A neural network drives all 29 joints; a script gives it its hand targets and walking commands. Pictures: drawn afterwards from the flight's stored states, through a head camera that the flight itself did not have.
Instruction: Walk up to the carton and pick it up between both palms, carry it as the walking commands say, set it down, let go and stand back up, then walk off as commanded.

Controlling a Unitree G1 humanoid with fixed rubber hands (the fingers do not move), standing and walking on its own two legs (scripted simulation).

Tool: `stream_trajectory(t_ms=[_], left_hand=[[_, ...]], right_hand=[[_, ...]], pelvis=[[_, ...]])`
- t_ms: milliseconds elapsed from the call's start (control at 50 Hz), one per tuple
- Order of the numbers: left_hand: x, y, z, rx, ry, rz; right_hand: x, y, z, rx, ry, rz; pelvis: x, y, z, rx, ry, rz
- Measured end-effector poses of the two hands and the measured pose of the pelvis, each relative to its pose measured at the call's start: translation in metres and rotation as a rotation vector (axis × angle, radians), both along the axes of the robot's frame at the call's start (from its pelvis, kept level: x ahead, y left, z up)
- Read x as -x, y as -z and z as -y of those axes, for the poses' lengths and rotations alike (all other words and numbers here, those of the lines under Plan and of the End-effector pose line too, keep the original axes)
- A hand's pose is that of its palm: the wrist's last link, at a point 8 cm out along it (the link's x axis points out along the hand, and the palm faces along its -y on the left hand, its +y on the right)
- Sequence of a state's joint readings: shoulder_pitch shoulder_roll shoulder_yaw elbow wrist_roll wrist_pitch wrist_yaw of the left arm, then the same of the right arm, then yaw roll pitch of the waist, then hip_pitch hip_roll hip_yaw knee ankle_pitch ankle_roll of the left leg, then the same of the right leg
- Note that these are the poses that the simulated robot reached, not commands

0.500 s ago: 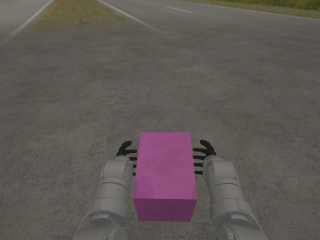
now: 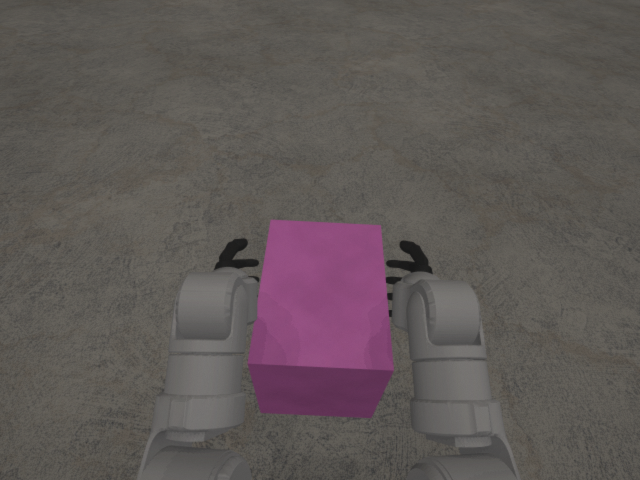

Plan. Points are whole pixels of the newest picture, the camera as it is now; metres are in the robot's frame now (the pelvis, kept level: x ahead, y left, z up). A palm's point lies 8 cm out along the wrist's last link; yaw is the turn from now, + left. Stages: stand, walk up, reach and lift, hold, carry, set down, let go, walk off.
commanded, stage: carry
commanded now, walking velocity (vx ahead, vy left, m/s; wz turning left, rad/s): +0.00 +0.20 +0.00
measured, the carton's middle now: (320, 318) +0.34 +0.02 +0.02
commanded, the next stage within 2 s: none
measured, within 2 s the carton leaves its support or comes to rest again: neither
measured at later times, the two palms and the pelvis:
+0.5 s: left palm (216, 298) +0.30 +0.14 +0.11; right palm (414, 303) +0.31 -0.09 +0.11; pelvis -0.01 +0.02 +0.00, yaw +0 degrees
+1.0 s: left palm (194, 319) +0.27 +0.15 +0.11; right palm (402, 329) +0.28 -0.07 +0.11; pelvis -0.05 +0.04 +0.00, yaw +0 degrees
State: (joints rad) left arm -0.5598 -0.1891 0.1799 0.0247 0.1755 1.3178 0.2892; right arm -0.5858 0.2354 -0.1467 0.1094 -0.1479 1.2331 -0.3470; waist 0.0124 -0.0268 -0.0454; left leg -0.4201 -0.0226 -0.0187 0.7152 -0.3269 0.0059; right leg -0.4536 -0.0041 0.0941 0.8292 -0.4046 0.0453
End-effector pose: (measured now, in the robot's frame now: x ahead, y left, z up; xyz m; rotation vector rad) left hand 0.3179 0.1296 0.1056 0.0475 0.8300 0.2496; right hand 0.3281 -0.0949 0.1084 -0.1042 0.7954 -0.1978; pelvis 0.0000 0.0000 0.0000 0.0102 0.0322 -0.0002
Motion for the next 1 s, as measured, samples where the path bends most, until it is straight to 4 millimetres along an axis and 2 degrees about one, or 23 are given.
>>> stream_trajectory(t_ms=[100, 180, 320, 660, 760, 840, 900, 1000], left_hand=[[0.001, 0.006, 0.010, -0.040, -0.012, -0.056], [0.001, 0.000, 0.014, -0.037, -0.020, -0.045], [0.000, -0.003, -0.004, 0.012, -0.001, -0.015], [0.027, -0.008, -0.015, 0.008, -0.019, -0.005], [0.034, -0.007, -0.005, -0.031, -0.024, -0.017], [0.040, -0.012, 0.000, -0.067, -0.030, -0.019], [0.041, -0.011, -0.005, -0.055, -0.018, -0.014], [0.045, -0.008, -0.024, -0.013, -0.006, -0.006]], right_hand=[[0.000, 0.014, 0.009, -0.030, 0.015, -0.055], [0.001, 0.007, 0.012, -0.031, 0.034, -0.043], [0.003, -0.004, -0.005, -0.011, 0.044, -0.014], [0.028, -0.008, -0.016, -0.023, 0.038, -0.007], [0.035, 0.002, -0.006, -0.061, 0.046, -0.021], [0.041, 0.005, -0.002, -0.094, 0.055, -0.025], [0.044, 0.003, -0.006, -0.089, 0.064, -0.021], [0.050, -0.002, -0.025, -0.056, 0.066, -0.014]], pelvis=[[0.000, 0.000, 0.003, -0.009, 0.005, -0.022], [0.001, -0.004, -0.002, -0.018, -0.008, -0.031], [0.002, -0.004, -0.017, -0.012, -0.009, -0.032], [0.024, -0.003, -0.021, -0.014, -0.009, -0.006], [0.032, -0.001, -0.016, -0.029, 0.004, -0.014], [0.038, -0.004, -0.020, -0.026, 0.001, -0.017], [0.041, -0.005, -0.027, -0.023, -0.005, -0.021], [0.046, -0.004, -0.043, -0.005, -0.003, -0.015]])
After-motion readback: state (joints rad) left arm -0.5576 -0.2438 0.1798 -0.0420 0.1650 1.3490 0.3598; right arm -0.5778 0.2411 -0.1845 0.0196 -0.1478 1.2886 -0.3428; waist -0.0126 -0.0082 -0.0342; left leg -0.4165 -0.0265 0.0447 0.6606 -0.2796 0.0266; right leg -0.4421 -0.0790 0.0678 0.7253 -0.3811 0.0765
